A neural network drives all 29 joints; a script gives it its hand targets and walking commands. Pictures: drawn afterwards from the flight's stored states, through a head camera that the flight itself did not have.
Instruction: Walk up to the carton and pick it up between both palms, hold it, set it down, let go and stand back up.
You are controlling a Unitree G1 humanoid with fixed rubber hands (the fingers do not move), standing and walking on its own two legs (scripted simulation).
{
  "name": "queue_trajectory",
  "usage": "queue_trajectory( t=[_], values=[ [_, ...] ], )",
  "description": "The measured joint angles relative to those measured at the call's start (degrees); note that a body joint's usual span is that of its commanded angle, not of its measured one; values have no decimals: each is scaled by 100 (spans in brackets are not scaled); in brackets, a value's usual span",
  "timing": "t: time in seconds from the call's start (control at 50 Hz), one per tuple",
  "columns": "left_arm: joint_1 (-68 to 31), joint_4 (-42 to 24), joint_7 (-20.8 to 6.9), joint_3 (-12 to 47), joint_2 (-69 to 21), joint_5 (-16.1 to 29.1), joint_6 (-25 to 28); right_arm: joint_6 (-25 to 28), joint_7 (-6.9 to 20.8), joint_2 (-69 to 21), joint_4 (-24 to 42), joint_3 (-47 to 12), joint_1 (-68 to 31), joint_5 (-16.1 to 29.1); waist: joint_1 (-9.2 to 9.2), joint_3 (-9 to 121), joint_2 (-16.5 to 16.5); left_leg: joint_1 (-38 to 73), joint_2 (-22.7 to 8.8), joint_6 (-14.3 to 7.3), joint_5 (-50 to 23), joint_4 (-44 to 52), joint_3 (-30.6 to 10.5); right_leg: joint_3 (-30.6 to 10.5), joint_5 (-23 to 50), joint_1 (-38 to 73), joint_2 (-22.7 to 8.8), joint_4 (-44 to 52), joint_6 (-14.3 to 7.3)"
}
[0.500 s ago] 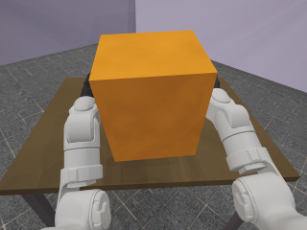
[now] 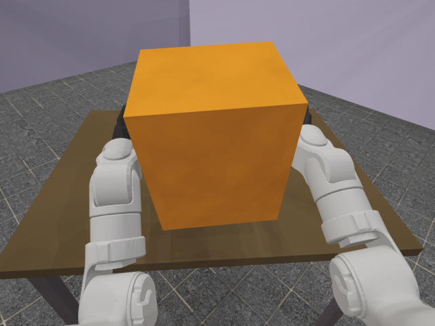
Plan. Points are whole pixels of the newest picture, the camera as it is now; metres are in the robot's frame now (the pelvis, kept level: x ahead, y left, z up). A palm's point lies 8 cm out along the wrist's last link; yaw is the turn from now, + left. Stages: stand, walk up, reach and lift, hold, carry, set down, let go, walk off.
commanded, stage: hold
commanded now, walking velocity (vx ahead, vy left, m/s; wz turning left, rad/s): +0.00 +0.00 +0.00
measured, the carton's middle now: (214, 141) +0.35 +0.01 +0.22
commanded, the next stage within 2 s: set down in 1.18 s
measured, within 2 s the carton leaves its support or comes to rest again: neither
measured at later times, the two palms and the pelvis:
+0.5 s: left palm (122, 143) +0.36 +0.16 +0.22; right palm (297, 130) +0.36 -0.14 +0.24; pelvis -0.01 +0.00 +0.00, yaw +0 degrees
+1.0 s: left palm (122, 145) +0.36 +0.16 +0.21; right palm (295, 132) +0.36 -0.13 +0.23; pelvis +0.00 +0.00 +0.00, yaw +0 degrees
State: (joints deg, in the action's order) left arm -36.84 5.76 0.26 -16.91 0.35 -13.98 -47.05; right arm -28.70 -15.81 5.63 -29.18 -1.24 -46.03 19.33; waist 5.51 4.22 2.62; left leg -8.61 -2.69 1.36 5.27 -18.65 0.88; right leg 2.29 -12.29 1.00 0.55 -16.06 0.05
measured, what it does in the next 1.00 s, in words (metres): stands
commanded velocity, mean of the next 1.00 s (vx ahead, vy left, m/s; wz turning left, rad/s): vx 0.00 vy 0.00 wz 0.00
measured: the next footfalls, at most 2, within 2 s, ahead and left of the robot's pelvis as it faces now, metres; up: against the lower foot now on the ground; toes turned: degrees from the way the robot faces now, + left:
none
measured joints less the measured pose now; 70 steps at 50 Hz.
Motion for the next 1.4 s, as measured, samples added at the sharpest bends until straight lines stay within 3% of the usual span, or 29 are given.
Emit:
queue_trajectory(
  t=[0.56,1.18,1.28,1.4],
  values=[
    [-275,484,-28,-111,42,-15,115,87,57,-76,-414,192,-195,-143,-69,74,-20,-60,1,-23,-70,23,12,-17,33,-102,-2,-53,4],
    [-164,289,67,0,8,5,68,62,75,-6,-268,123,-118,-63,-51,60,0,-118,15,-39,-24,-49,4,-13,19,-129,-15,-66,27],
    [-343,531,26,-117,15,-50,171,165,165,-129,-471,320,-209,-342,8,-41,35,0,60,-44,-56,13,-38,36,-11,-21,-50,-77,19],
    [-543,937,-201,-400,-110,-411,742,755,373,-320,-812,632,-192,-845,-29,-209,85,217,73,-44,-60,97,-13,15,-20,166,-66,-34,21]
  ],
)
